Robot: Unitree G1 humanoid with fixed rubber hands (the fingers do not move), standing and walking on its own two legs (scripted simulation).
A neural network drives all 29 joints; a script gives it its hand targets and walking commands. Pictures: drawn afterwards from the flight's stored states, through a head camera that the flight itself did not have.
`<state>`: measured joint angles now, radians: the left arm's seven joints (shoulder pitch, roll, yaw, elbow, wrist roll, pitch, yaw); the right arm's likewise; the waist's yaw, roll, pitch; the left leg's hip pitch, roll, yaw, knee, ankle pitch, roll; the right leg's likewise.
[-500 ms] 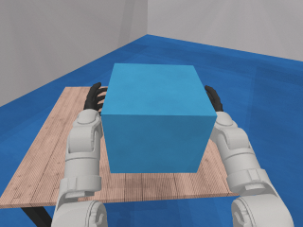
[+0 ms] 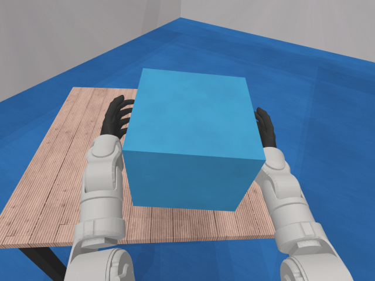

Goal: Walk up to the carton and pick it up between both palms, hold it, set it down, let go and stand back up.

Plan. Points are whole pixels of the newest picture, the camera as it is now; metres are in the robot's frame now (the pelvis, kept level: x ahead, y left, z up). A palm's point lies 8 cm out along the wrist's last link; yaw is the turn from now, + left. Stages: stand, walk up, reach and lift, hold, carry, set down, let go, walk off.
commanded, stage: set down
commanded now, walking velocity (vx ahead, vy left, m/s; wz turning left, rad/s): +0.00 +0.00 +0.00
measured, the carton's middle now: (189, 141) +0.40 +0.00 +0.13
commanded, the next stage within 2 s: none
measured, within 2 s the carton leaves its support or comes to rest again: neither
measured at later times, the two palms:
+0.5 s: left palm (113, 140) +0.40 +0.16 +0.14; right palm (262, 153) +0.36 -0.16 +0.13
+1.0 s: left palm (120, 142) +0.43 +0.15 +0.10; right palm (256, 158) +0.38 -0.16 +0.10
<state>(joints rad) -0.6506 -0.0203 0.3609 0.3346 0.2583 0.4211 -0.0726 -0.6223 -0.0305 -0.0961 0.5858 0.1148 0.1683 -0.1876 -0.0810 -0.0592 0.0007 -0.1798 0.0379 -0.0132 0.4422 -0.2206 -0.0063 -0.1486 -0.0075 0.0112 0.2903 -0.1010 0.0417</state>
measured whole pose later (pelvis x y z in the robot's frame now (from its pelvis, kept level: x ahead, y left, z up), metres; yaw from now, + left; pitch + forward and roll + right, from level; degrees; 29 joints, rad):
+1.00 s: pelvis +0.04 +0.01 +0.00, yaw +0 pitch -1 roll -2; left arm -0.59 0.02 0.28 0.59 0.17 0.14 -0.06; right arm -0.46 0.05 -0.18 0.59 0.04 0.00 -0.19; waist -0.08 -0.04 0.01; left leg -0.14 0.03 -0.01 0.44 -0.27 -0.01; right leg -0.10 -0.02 0.01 0.26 -0.14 0.05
